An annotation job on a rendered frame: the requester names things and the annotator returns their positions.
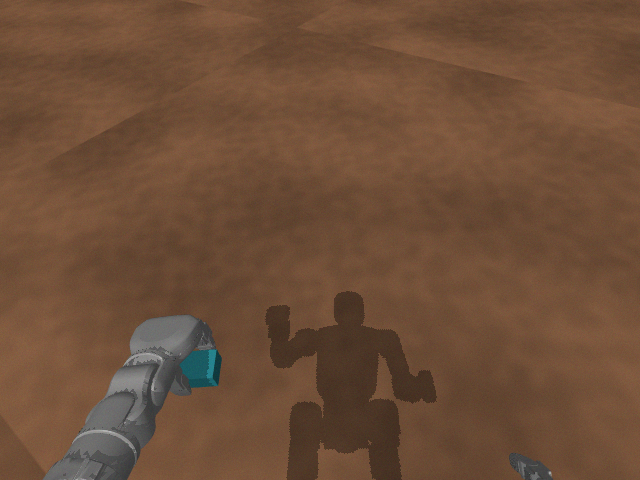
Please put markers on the right robot hand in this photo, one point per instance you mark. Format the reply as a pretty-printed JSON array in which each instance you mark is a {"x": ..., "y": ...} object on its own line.
[{"x": 528, "y": 468}]

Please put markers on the small box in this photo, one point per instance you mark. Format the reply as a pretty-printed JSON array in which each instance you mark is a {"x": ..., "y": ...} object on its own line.
[{"x": 202, "y": 368}]

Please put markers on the left robot arm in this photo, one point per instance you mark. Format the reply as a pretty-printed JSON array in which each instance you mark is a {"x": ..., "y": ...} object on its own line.
[{"x": 122, "y": 423}]

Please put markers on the left robot hand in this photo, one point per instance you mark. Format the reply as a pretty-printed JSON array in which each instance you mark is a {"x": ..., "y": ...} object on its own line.
[{"x": 176, "y": 336}]

